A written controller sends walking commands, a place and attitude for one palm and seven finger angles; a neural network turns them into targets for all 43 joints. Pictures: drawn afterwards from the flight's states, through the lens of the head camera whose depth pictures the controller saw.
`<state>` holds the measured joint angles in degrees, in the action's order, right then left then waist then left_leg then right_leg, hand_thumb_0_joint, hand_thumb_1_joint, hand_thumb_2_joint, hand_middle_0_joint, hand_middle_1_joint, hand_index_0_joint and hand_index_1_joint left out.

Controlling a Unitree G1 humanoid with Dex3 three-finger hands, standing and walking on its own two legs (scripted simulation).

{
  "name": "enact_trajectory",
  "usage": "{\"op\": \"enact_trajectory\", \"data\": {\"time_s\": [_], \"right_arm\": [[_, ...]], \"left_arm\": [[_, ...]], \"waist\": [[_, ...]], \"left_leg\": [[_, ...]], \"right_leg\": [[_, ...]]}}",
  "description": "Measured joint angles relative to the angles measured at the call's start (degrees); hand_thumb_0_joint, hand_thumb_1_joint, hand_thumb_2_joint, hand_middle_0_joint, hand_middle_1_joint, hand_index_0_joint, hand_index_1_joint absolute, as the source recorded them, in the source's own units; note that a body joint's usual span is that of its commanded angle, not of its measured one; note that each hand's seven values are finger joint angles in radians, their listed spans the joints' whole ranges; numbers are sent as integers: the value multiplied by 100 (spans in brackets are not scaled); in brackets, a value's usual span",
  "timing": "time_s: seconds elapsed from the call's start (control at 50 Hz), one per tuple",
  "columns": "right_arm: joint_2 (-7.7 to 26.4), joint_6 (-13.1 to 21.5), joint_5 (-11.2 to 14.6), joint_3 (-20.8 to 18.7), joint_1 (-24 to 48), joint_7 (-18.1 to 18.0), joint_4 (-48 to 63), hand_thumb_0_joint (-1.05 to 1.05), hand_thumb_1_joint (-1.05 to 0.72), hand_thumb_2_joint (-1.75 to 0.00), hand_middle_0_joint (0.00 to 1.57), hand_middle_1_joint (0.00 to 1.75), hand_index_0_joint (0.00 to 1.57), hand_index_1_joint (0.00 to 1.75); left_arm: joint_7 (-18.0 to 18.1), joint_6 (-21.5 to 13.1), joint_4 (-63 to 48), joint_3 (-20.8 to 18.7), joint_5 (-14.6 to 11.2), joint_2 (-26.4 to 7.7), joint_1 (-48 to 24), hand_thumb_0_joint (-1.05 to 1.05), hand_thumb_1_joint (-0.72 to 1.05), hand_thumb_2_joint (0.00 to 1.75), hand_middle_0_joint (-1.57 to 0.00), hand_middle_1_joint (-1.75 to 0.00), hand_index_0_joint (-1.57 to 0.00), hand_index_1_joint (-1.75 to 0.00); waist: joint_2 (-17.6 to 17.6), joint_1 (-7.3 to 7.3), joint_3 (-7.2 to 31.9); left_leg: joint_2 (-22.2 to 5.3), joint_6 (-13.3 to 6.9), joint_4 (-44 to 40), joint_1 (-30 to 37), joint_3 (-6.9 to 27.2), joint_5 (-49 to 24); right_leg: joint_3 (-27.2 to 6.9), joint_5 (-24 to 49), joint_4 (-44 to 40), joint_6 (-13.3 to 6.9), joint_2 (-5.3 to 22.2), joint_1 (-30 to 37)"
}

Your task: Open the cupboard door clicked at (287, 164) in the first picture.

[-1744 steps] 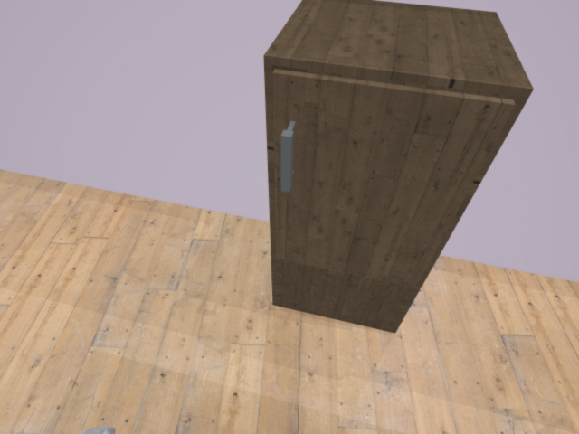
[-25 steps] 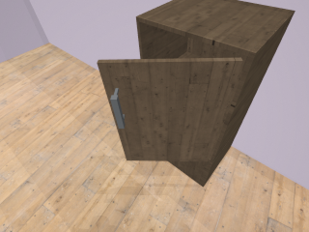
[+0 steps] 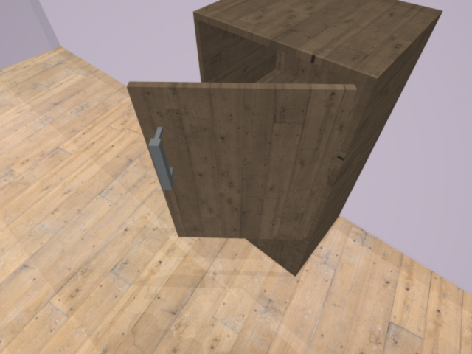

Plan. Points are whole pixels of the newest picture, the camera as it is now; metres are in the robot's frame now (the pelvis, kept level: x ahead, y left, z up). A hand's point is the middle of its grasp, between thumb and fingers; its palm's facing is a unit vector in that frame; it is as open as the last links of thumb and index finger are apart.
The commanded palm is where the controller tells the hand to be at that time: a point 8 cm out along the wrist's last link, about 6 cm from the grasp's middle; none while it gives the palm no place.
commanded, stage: come to a stop and stand still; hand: left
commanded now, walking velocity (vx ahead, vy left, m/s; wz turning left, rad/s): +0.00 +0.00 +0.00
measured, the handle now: (164, 159) +0.50 +0.20 +0.00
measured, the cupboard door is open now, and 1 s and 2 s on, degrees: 39 39 39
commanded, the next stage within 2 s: look again from close up in 0.38 s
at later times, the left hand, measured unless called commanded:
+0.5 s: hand out of the picture +0.03 +0.18 -0.17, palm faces +0.01 -0.97 -0.24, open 7.4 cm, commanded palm none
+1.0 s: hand out of the picture +0.04 +0.19 -0.17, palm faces +0.01 -0.97 -0.24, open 7.4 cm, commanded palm none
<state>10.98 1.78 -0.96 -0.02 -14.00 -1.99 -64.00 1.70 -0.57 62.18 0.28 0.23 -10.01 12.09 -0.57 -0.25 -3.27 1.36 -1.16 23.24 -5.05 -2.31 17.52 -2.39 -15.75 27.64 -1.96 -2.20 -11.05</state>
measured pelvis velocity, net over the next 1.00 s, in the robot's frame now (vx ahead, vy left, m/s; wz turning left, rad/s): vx -0.01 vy -0.02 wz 0.01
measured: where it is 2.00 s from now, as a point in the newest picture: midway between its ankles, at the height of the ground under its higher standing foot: outside the picture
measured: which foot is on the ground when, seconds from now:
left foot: down 0.00-1.00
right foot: down 0.00-1.00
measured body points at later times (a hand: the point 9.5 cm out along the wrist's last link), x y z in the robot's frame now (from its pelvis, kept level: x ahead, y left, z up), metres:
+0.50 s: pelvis -0.01 -0.02 +0.00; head +0.02 -0.02 +0.45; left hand +0.03 +0.23 -0.15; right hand +0.02 -0.26 -0.16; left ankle -0.06 +0.10 -0.74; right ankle -0.01 -0.10 -0.74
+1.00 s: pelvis -0.01 -0.02 +0.00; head +0.01 -0.02 +0.45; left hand +0.04 +0.24 -0.15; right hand +0.01 -0.26 -0.15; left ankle -0.06 +0.10 -0.74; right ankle -0.01 -0.10 -0.74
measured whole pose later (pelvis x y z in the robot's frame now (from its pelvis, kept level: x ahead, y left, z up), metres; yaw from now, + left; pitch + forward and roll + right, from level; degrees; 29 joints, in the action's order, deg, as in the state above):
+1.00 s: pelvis -0.01 -0.02 +0.00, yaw +1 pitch -1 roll +1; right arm 12.0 1.6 -1.0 0.2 -12.1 -1.4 -64.9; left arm 1.0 -0.8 62.2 0.0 0.2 -12.9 10.1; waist 0.5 0.1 -3.3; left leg 0.2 0.1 20.5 -5.2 -1.3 14.7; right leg -1.3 -12.5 23.6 -3.1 -3.2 -10.3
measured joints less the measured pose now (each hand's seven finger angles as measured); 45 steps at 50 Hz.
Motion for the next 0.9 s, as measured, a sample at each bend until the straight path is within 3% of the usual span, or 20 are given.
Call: {"op": "enact_trajectory", "data": {"time_s": [0.9], "right_arm": [[107, -19, -10, 24, 171, 54, -92, 0, -91, -90, 20, 29, 20, 30]], "left_arm": [[-68, -26, -8, -29, -4, -277, -200, 1, 91, 89, -20, -30, -20, -30]], "waist": [[103, 30, -2]], "left_leg": [[-129, 138, -254, -9, 95, -263]], "right_leg": [[105, 307, -380, -122, -110, 67]]}}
